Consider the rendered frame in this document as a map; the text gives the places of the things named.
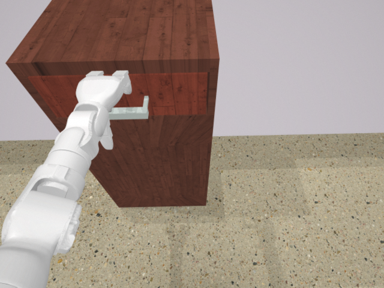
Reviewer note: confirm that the robot left upper arm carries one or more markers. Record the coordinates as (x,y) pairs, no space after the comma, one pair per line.
(43,226)

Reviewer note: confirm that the left robot hand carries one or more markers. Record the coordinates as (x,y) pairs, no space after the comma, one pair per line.
(107,91)

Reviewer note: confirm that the handle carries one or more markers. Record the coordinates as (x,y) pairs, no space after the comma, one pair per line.
(130,112)

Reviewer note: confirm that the cabinet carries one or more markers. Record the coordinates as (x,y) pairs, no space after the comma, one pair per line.
(160,161)

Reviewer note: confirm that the drawer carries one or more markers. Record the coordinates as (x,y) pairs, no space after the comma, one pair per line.
(169,93)

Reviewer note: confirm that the robot left forearm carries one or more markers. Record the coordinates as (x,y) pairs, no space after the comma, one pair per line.
(64,170)

